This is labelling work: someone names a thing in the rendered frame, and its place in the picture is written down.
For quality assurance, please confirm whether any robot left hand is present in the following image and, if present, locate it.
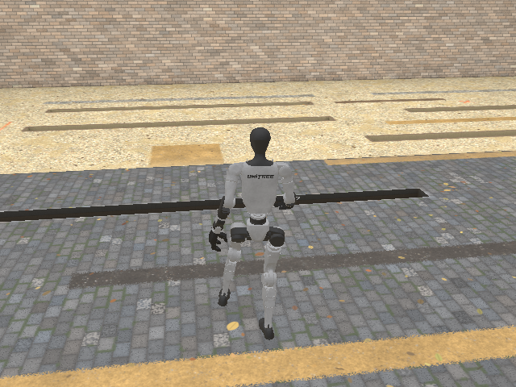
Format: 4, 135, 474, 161
209, 230, 227, 252

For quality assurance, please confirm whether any robot left forearm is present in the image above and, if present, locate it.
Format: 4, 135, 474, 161
211, 196, 230, 234

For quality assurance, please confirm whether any robot right upper arm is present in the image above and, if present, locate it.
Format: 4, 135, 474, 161
276, 162, 295, 204

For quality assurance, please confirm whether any robot right foot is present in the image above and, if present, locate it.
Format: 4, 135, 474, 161
259, 318, 274, 340

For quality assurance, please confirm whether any robot left upper arm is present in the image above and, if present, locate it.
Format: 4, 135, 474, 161
223, 162, 243, 209

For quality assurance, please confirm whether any robot right forearm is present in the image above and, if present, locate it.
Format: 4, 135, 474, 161
285, 192, 297, 207

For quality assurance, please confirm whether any robot right hand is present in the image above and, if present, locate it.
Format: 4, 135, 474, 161
274, 197, 293, 210

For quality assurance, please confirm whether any left robot shin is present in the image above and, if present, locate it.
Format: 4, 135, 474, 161
221, 248, 237, 296

